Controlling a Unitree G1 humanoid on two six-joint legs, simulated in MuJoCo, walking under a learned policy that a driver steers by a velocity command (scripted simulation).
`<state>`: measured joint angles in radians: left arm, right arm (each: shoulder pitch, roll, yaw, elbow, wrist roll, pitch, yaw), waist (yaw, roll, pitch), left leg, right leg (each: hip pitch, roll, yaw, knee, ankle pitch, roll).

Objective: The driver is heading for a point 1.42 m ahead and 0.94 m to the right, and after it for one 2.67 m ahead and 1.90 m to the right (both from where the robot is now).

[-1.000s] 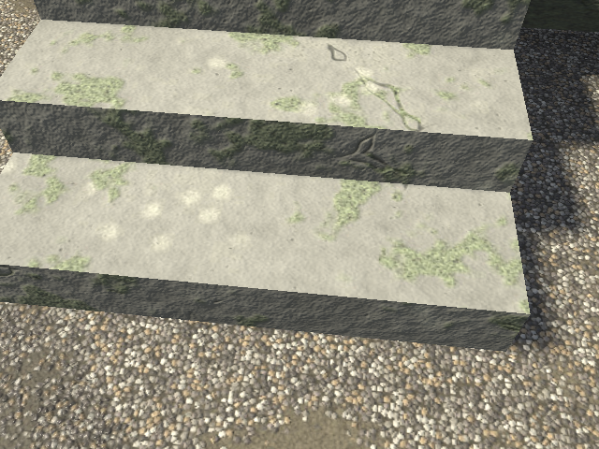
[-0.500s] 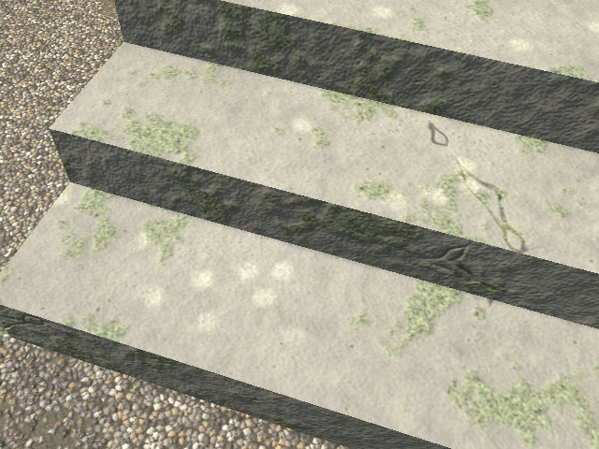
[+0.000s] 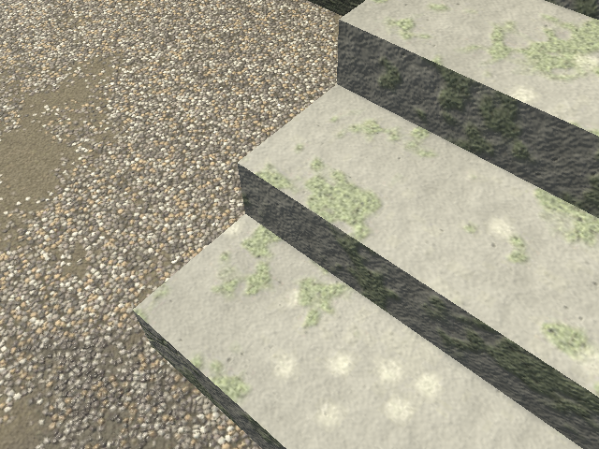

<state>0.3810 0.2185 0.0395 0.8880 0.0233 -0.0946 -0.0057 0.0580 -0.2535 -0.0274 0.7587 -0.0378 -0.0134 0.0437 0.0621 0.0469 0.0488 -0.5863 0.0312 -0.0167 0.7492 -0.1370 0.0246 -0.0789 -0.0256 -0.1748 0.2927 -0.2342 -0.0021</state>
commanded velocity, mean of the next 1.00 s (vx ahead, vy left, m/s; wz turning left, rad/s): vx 0.07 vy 0.00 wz -0.43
